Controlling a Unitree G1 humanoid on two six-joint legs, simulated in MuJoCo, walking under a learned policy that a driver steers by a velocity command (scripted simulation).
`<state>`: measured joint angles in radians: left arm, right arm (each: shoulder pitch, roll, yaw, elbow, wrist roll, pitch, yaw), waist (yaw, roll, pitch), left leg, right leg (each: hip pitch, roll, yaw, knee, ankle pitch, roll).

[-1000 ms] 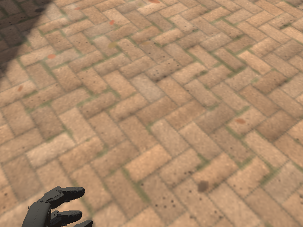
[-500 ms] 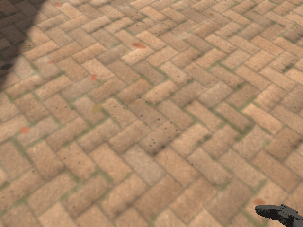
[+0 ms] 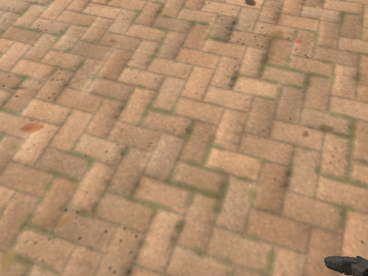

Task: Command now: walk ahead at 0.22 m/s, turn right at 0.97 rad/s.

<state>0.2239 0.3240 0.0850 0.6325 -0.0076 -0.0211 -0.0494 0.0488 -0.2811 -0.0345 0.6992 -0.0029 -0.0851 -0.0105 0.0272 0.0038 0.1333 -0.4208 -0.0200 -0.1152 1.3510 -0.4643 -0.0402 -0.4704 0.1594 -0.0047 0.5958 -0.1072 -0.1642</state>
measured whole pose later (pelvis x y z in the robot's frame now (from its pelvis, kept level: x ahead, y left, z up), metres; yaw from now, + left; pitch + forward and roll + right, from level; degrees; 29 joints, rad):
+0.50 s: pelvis +0.16 +0.07 +0.02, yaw -5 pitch +1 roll +0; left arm 0.10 0.26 0.03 0.62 0.02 0.02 0.03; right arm 0.21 -0.31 -0.06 0.70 0.01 -0.03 0.01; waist -0.04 -0.01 0.03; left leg -0.37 -0.03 -0.10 0.56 -0.21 -0.01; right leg -0.32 0.15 0.13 0.75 -0.42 -0.03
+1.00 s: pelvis +0.18 +0.04 +0.03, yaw +22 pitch +2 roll +0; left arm 0.15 0.25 0.06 0.67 0.03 0.01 0.05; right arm 0.21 -0.36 -0.11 0.62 0.03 0.06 -0.01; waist 0.01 0.05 0.04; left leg -0.59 0.06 -0.05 1.09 -0.32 -0.13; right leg -0.18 0.01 -0.11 0.39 -0.24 -0.05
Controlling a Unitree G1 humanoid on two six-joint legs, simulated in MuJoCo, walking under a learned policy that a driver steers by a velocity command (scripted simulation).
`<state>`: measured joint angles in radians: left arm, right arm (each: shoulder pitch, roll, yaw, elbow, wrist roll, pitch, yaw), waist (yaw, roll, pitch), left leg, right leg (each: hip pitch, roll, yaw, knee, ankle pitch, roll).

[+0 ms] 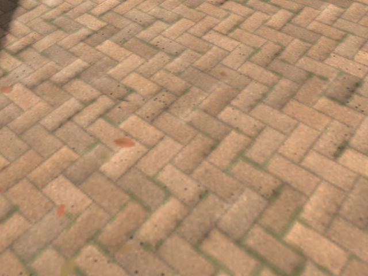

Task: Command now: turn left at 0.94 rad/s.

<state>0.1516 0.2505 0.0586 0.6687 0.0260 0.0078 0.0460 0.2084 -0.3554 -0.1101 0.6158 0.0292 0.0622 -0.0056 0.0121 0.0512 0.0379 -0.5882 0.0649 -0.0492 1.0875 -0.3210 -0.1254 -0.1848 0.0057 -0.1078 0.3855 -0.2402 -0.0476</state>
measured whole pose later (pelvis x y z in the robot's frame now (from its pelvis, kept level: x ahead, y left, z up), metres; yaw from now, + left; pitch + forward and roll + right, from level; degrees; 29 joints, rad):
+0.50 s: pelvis +0.02 +0.05 -0.01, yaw -7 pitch +2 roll +2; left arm 0.25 0.31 0.08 0.72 -0.02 0.08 0.00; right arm 0.06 -0.25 -0.07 0.65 -0.02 0.02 -0.04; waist 0.05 -0.01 0.06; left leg -0.21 0.07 0.21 0.46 -0.26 0.00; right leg -0.50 -0.09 -0.06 0.95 -0.39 0.09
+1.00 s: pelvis +0.05 +0.00 +0.00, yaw -33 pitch +3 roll +3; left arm 0.17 0.34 0.08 0.56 -0.01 0.05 0.04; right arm 0.05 -0.32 -0.10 0.70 0.00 -0.01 -0.02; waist 0.00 0.02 0.05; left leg -0.53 -0.05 -0.13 0.83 -0.27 -0.09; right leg -0.31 0.11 0.22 0.50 -0.22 -0.07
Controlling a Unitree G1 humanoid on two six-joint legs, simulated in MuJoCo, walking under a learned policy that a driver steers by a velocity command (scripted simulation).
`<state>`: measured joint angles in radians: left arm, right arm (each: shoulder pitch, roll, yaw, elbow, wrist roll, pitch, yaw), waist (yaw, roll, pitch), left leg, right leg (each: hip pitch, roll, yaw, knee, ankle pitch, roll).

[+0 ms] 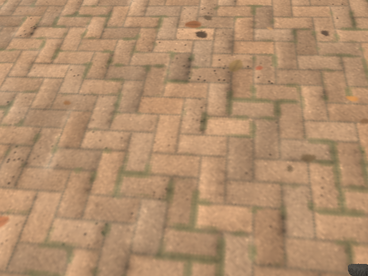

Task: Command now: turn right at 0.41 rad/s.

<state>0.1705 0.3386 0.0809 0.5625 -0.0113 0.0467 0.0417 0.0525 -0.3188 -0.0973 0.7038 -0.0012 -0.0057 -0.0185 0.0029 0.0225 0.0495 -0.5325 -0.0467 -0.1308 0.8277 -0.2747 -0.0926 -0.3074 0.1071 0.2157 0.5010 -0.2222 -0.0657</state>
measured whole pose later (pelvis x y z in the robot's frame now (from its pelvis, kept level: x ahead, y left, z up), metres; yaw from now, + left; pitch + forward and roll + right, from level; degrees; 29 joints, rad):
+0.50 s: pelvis +0.09 +0.04 +0.00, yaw +17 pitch +3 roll -2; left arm 0.02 0.30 0.06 0.60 -0.01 -0.02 0.00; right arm 0.26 -0.34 -0.09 0.68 0.04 0.05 -0.05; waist -0.05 0.00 0.07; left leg -0.21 -0.09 -0.29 0.46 -0.27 0.03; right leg -0.46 0.09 0.15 0.69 -0.32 0.09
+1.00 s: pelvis +0.16 +0.08 +0.00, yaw +37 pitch +3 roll -1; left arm 0.32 0.32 0.08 0.75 -0.04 -0.04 -0.02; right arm 0.16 -0.29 -0.04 0.60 0.02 -0.01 0.02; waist 0.07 -0.01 0.00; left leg -0.33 0.05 0.02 0.59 -0.35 0.01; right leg -0.17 -0.06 -0.10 0.39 -0.27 -0.02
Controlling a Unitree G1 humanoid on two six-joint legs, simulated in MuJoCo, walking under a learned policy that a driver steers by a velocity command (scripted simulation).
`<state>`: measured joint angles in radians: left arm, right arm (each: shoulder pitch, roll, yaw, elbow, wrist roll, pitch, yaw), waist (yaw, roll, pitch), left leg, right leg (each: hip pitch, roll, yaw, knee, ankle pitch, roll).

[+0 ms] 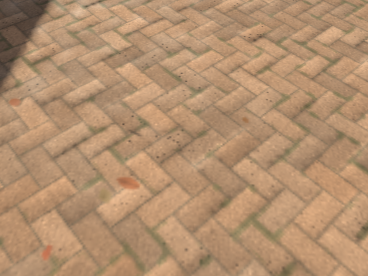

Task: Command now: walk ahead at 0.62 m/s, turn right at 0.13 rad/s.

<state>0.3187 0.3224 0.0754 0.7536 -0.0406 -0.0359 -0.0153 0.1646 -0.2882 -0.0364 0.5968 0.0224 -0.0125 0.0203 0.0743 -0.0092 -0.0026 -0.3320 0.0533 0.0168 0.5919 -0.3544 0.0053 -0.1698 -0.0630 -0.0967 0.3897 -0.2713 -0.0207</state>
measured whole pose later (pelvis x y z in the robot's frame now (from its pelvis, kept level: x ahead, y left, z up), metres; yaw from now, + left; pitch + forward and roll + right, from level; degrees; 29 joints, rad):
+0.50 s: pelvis +0.28 -0.02 -0.05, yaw -22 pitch +0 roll +1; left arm 0.12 0.33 0.06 0.62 -0.02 -0.04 -0.06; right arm 0.42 -0.27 -0.04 0.78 0.00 -0.07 -0.03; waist -0.02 -0.04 0.08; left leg 0.02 0.02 0.14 1.07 -0.49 -0.06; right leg -0.57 0.10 -0.10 0.71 -0.17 -0.17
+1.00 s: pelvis +0.51 -0.05 -0.01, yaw -48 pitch +0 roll +0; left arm 0.12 0.33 0.06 0.65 -0.01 0.05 0.04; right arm 0.14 -0.27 -0.03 0.63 -0.03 -0.05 -0.01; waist 0.00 0.00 0.06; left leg -0.41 -0.08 -0.12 0.49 -0.09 0.01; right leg -0.40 0.16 0.21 1.07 -0.55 0.06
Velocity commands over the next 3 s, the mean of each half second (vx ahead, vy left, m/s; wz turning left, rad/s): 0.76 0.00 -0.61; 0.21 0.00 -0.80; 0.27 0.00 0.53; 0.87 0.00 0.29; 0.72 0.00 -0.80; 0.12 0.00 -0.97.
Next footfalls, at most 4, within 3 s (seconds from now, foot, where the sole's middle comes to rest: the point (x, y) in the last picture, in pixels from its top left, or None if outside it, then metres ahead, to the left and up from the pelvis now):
0.02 left None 0.03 0.14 -0.78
0.46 right None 0.44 -0.11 -0.78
0.90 left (225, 225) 0.69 -0.09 -0.78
1.22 right None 0.46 -0.17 -0.78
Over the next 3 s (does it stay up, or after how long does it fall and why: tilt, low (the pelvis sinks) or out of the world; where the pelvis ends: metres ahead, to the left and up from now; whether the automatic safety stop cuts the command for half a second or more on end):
stays up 1.45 -0.28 -0.01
